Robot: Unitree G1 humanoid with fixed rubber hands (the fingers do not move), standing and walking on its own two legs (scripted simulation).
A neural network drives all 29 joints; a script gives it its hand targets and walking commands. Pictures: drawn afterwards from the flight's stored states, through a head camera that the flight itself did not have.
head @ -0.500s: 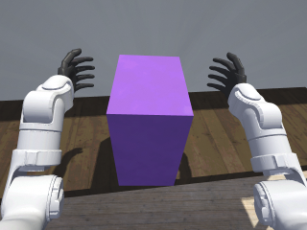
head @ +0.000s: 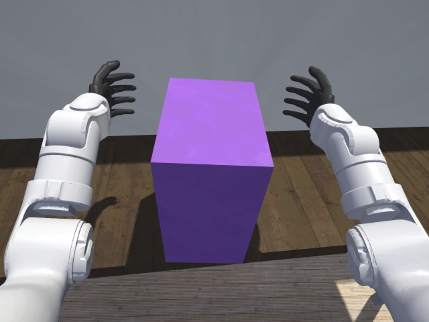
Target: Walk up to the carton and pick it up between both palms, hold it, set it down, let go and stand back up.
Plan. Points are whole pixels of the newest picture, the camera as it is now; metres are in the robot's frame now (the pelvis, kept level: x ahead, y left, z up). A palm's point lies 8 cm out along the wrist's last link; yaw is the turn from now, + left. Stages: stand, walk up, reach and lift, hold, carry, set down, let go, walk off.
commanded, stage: reach and lift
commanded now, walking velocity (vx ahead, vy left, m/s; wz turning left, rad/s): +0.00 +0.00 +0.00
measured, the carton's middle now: (208, 175) +0.39 -0.01 +0.08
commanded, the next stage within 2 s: none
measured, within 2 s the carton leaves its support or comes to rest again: neither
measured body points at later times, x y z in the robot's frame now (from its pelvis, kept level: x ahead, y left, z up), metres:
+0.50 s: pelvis -0.01 +0.00 +0.00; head +0.00 +0.02 +0.45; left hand +0.44 +0.15 +0.14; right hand +0.41 -0.19 +0.14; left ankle +0.00 +0.13 -0.75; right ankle +0.03 -0.11 -0.75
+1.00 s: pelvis +0.00 +0.00 +0.00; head +0.02 +0.01 +0.45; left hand +0.45 +0.12 +0.12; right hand +0.42 -0.17 +0.12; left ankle +0.00 +0.13 -0.75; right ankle +0.03 -0.11 -0.75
